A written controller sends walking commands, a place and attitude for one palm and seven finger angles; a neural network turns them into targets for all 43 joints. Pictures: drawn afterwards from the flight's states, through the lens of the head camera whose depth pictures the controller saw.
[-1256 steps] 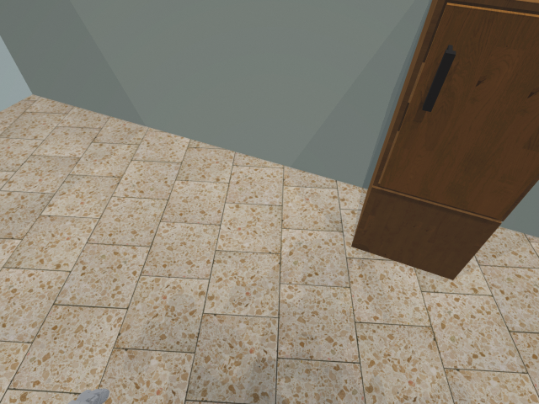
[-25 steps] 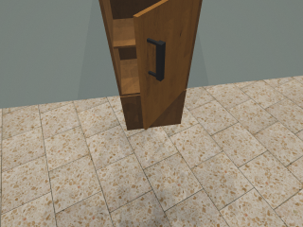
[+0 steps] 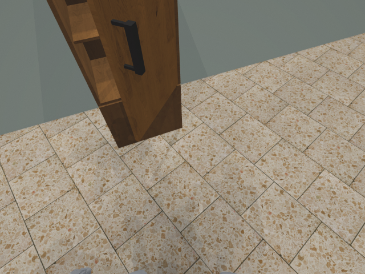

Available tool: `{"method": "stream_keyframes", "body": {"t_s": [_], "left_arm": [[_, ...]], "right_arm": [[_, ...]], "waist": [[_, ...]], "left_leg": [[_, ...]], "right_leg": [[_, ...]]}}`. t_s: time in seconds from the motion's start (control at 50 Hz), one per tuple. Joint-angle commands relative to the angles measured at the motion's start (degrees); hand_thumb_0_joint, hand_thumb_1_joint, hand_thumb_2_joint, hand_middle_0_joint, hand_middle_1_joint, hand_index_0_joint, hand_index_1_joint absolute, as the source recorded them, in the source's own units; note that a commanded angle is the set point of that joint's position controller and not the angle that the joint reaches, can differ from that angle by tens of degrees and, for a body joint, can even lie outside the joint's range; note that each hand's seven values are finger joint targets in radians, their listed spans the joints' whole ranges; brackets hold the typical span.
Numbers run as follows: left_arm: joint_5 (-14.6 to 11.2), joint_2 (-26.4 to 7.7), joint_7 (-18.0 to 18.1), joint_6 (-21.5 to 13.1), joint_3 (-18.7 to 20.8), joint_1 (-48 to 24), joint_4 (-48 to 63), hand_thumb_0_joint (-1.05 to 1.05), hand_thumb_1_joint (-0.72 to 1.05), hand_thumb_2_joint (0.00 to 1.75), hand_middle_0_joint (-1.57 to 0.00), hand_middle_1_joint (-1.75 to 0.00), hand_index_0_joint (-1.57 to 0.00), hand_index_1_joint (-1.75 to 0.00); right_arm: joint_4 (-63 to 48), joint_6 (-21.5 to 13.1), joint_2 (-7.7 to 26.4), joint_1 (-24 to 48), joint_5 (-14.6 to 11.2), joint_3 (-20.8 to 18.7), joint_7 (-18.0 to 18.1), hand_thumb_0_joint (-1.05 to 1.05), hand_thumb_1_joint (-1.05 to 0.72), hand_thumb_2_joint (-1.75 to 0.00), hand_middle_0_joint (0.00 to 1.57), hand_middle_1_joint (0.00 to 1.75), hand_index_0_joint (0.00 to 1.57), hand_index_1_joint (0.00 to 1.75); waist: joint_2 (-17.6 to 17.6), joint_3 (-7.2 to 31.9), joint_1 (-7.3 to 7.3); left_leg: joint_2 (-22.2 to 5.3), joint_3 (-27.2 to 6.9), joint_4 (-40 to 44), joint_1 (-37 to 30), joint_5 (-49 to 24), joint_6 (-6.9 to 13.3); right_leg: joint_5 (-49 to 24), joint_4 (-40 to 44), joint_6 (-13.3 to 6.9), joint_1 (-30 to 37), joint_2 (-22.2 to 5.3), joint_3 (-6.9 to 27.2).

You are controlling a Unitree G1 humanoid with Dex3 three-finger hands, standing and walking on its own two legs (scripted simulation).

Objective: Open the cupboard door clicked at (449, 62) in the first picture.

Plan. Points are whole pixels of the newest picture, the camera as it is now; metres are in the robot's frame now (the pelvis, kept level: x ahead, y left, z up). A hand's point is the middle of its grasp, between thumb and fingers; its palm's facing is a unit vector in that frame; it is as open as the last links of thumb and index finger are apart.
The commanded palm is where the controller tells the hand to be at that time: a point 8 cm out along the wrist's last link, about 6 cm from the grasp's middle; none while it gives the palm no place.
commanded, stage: walk to a spot facing it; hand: left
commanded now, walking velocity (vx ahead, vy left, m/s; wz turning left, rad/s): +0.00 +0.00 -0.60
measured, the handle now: (128, 48) +0.66 +0.20 +0.10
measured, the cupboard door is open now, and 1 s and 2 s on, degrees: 45 45 45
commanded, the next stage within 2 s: none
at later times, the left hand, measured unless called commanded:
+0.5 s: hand (122, 258) +0.16 +0.17 -0.15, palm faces -0.28 -0.93 -0.24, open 7.4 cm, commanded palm none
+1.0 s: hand (167, 218) +0.26 +0.07 -0.15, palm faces -0.61 -0.78 -0.16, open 7.4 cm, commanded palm none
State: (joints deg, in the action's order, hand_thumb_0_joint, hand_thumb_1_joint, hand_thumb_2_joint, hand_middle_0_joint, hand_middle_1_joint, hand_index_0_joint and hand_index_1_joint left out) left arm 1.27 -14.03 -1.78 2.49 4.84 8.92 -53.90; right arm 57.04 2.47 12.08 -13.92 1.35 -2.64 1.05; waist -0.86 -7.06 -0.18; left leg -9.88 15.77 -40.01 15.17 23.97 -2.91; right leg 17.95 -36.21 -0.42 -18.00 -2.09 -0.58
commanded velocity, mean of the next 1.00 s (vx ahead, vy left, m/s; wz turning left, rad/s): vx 0.14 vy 0.00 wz -0.59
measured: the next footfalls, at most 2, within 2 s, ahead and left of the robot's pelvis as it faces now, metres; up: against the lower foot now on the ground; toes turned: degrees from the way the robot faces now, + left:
left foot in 0.26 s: +0.05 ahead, +0.14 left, +0.00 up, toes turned -9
right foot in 0.52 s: +0.00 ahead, -0.14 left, +0.00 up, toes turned -22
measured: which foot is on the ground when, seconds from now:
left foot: up 0.00-0.24, down 0.26-0.52, up 0.54-0.82, down 0.84-1.00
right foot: down 0.00-0.26, up 0.28-0.50, down 0.52-0.84, up 0.86-1.00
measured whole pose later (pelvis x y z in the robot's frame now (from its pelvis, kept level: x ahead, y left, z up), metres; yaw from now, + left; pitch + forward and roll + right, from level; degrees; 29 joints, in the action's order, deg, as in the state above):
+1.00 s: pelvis +0.06 -0.04 +0.02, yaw -37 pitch +2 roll -2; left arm 1.6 -15.0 -4.3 2.3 4.8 7.6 -53.0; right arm 52.2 -2.6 12.0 -17.3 2.3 -1.1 0.7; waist 1.7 -5.9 0.7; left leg -5.8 7.1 -25.1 8.6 17.9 -1.4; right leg 21.3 -59.2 0.9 -31.4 -1.6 -1.2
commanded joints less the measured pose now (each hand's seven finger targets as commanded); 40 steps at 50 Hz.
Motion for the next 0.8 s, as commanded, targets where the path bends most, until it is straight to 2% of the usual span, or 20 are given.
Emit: {"method": "stream_keyframes", "body": {"t_s": [0.0, 0.02, 0.08, 0.14, 0.18, 0.2, 0.22, 0.24, 0.28, 0.34, 0.44, 0.46, 0.48, 0.5, 0.52, 0.54, 0.6, 0.64, 0.72, 0.78], "left_arm": [[-0.16, -15.95, 2.69, -1.03, 3.33, 6.51, 1.71, 0.0, 0.9, 0.9, -0.2, -0.3, -0.2, -0.3], [0.48, -12.91, 2.99, -1.04, 3.02, 2.44, 2.96, 0.0, 0.9, 0.9, -0.2, -0.3, -0.2, -0.3], [0.65, -11.21, 3.46, -1.41, 2.45, 1.09, 3.82, 0.0, 0.9, 0.9, -0.2, -0.3, -0.2, -0.3], [0.57, -11.84, 3.09, -1.19, 2.53, 1.62, 3.73, 0.0, 0.9, 0.9, -0.2, -0.3, -0.2, -0.3], [0.21, -11.05, 2.78, -0.68, 2.41, -0.03, 3.94, 0.0, 0.9, 0.9, -0.2, -0.3, -0.2, -0.3], [-0.28, -9.19, 2.49, -0.41, 1.96, -1.39, 4.68, 0.0, 0.9, 0.9, -0.2, -0.3, -0.2, -0.3], [-0.92, -5.64, 1.88, -0.17, 1.21, -1.21, 5.93, 0.0, 0.9, 0.9, -0.2, -0.3, -0.2, -0.3], [-0.83, -5.22, 1.24, -0.15, 0.94, -2.44, 7.23, 0.0, 0.9, 0.9, -0.2, -0.3, -0.2, -0.3], [-0.37, -6.39, 0.46, -0.18, 1.59, -1.52, 7.96, 0.0, 0.9, 0.9, -0.2, -0.3, -0.2, -0.3], [-0.01, -5.14, -0.61, 0.55, 1.28, -3.1, 7.02, 0.0, 0.9, 0.9, -0.2, -0.3, -0.2, -0.3], [-0.45, -4.92, -0.96, -0.69, 0.56, -1.02, 6.87, 0.0, 0.9, 0.9, -0.2, -0.3, -0.2, -0.3], [-0.39, -6.13, -0.78, -0.99, 0.93, 2.13, 6.26, 0.0, 0.9, 0.9, -0.2, -0.3, -0.2, -0.3], [0.0, -10.1, -0.24, -1.57, 1.81, 5.99, 5.01, 0.0, 0.9, 0.9, -0.2, -0.3, -0.2, -0.3], [0.54, -16.95, 0.99, -2.07, 3.31, 9.41, 4.06, 0.0, 0.9, 0.9, -0.2, -0.3, -0.2, -0.3], [-0.26, -17.83, 1.91, -2.03, 3.55, 11.76, 3.28, 0.0, 0.9, 0.9, -0.2, -0.3, -0.2, -0.3], [-0.26, -17.39, 1.89, -1.43, 3.03, 7.95, 4.3, 0.0, 0.9, 0.9, -0.2, -0.3, -0.2, -0.3], [0.16, -11.62, 2.62, -1.57, 2.02, 1.81, 6.38, 0.0, 0.9, 0.9, -0.2, -0.3, -0.2, -0.3], [0.21, -12.08, 2.38, -1.99, 1.94, 3.04, 5.62, 0.0, 0.9, 0.9, -0.2, -0.3, -0.2, -0.3], [0.41, -12.75, 1.55, -2.18, 2.29, 3.15, 4.85, 0.0, 0.9, 0.9, -0.2, -0.3, -0.2, -0.3], [-0.09, -10.44, 0.84, -2.23, 1.79, -1.33, 5.88, 0.0, 0.9, 0.9, -0.2, -0.3, -0.2, -0.3]], "right_arm": [[-9.34, -0.49, 6.54, 6.85, -1.15, -1.77, -0.23, 0.0, -0.9, -0.9, 0.2, 0.3, 0.2, 0.3], [-9.09, -0.64, 6.73, 8.27, -0.97, -2.1, -0.16, 0.0, -0.9, -0.9, 0.2, 0.3, 0.2, 0.3], [-8.4, -1.04, 5.19, 5.79, -1.07, -1.61, 0.14, 0.0, -0.9, -0.9, 0.2, 0.3, 0.2, 0.3], [-8.36, -1.36, 4.18, 5.34, -1.42, -1.27, 0.56, 0.0, -0.9, -0.9, 0.2, 0.3, 0.2, 0.3], [-7.35, -1.7, 4.76, 1.5, -1.55, -1.36, 1.02, 0.0, -0.9, -0.9, 0.2, 0.3, 0.2, 0.3], [-6.77, -2.11, 6.67, -0.66, -1.38, -1.75, 1.52, 0.0, -0.9, -0.9, 0.2, 0.3, 0.2, 0.3], [-7.13, -2.76, 12.01, -0.82, -0.49, -2.59, 1.87, 0.0, -0.9, -0.9, 0.2, 0.3, 0.2, 0.3], [-8.21, -2.81, 16.05, -0.74, 0.38, -3.29, 2.14, 0.0, -0.9, -0.9, 0.2, 0.3, 0.2, 0.3], [-11.04, -2.66, 15.16, 4.1, 0.97, -2.62, 1.8, 0.0, -0.9, -0.9, 0.2, 0.3, 0.2, 0.3], [-11.41, -2.65, 12.47, 6.52, 1.21, -2.11, 1.66, 0.0, -0.9, -0.9, 0.2, 0.3, 0.2, 0.3], [-10.31, -2.14, 14.46, 2.54, 0.62, -2.97, 1.21, 0.0, -0.9, -0.9, 0.2, 0.3, 0.2, 0.3], [-10.94, -1.98, 14.39, 3.44, 0.26, -3.11, 0.93, 0.0, -0.9, -0.9, 0.2, 0.3, 0.2, 0.3], [-11.74, -1.79, 12.42, 4.58, -0.47, -3.07, 0.71, 0.0, -0.9, -0.9, 0.2, 0.3, 0.2, 0.3], [-14.93, -1.83, 6.86, 7.43, -1.03, -1.71, 0.26, 0.0, -0.9, -0.9, 0.2, 0.3, 0.2, 0.3], [-14.88, -1.28, 8.76, 8.45, -1.14, -1.33, 0.79, 0.0, -0.9, -0.9, 0.2, 0.3, 0.2, 0.3], [-14.46, -1.23, 8.53, 7.32, -1.56, -1.19, 0.42, 0.0, -0.9, -0.9, 0.2, 0.3, 0.2, 0.3], [-12.52, -1.31, 8.03, 7.87, -0.71, -1.44, -0.15, 0.0, -0.9, -0.9, 0.2, 0.3, 0.2, 0.3], [-12.28, -1.5, 6.23, 8.22, -0.66, -1.12, -0.64, 0.0, -0.9, -0.9, 0.2, 0.3, 0.2, 0.3], [-11.85, -2.76, 6.14, 6.77, -0.75, -1.26, -0.94, 0.0, -0.9, -0.9, 0.2, 0.3, 0.2, 0.3], [-8.48, -3.98, 7.67, -2.44, -0.59, -1.53, -0.19, 0.0, -0.9, -0.9, 0.2, 0.3, 0.2, 0.3]], "waist": [[15.0, 4.52, -3.74], [12.39, 4.44, -1.94], [10.78, 11.66, -0.16], [6.98, 12.3, -0.02], [8.49, 12.09, 2.03], [5.47, 11.37, 3.55], [-9.49, 10.26, 3.49], [-18.5, 8.56, 3.67], [-6.8, 6.68, 1.08], [-12.0, 4.0, -0.12], [-11.99, 11.29, 0.41], [-8.77, 11.77, -1.37], [0.91, 13.03, -3.29], [21.1, 12.75, -5.33], [19.44, 13.64, -6.72], [17.81, 9.87, -4.39], [11.69, 10.3, -1.52], [8.19, 10.8, -1.67], [10.83, 9.46, -1.8], [6.0, 8.71, 3.62]], "left_leg": [[3.0, -13.87, -26.87, 17.47, 11.78, 0.26], [3.67, -15.25, -26.65, 17.54, 7.1, 0.5], [5.39, -14.44, -17.85, 11.11, 4.93, -0.39], [7.79, -13.37, -4.7, 5.28, 2.72, -0.37], [9.01, -12.95, 7.94, -3.15, -5.47, -0.11], [6.6, -14.47, 15.68, -11.11, -9.44, 0.52], [-6.01, -29.08, 24.07, -16.01, -9.34, 4.61], [-18.48, -38.74, 26.7, -12.79, -16.58, 10.88], [-18.34, -33.74, 25.32, -1.73, -15.37, 15.38], [-8.59, -18.43, 19.34, -3.57, -30.85, 10.02], [-7.26, -11.94, 10.02, -8.73, -36.83, 6.22], [-6.21, -10.82, 5.8, -5.48, -32.13, 4.5], [-2.75, -8.3, -4.4, 2.58, -21.84, 1.53], [6.6, -6.33, -19.06, 18.8, 10.74, -1.45], [4.98, -16.03, -26.31, 20.33, 14.84, -0.67], [3.15, -16.89, -28.04, 20.37, 12.12, -0.43], [4.33, -15.22, -22.94, 16.42, 4.49, -1.47], [5.67, -13.5, -15.16, 13.05, 2.87, -1.63], [8.0, -12.68, -2.59, 7.21, 2.71, -0.42], [8.12, -11.64, 15.3, -13.5, -4.74, 0.49]], "right_leg": [[-7.67, 21.32, -15.03, 4.6, -18.91, 29.97], [-10.14, 19.19, -12.94, 3.85, -13.73, 27.56], [-26.61, 13.65, -11.15, 7.64, -10.6, 21.65], [-29.54, 11.64, -10.6, 7.05, -9.51, 23.26], [-25.68, 9.4, -7.24, 2.7, -6.57, 22.3], [-19.37, 6.63, -4.31, -4.14, -3.78, 19.83], [-2.95, -2.81, -0.39, -14.82, 3.58, 12.61], [16.96, -17.4, 2.37, -17.95, 5.24, 3.58], [14.12, -27.97, 3.17, -13.87, 1.33, 4.54], [10.13, -23.24, 3.7, -12.75, 1.18, 0.58], [2.51, -0.92, 2.04, 0.48, 3.55, -5.56], [-5.28, 6.47, 1.41, 6.48, 3.66, -5.46], [-18.2, 13.12, -1.31, 15.0, -2.57, 3.81], [-38.28, 16.27, -8.72, 21.9, -18.39, 27.87], [-41.75, 15.19, -13.7, 20.31, -20.66, 28.93], [-23.52, 17.34, -14.8, 13.07, -20.1, 27.54], [-18.59, 15.55, -11.44, 10.4, -11.33, 22.08], [-15.41, 16.0, -11.21, 10.08, -10.12, 21.47], [2.43, 17.84, -11.36, 6.91, -8.82, 25.26], [11.16, 11.86, -6.81, -8.44, -3.16, 21.77]]}}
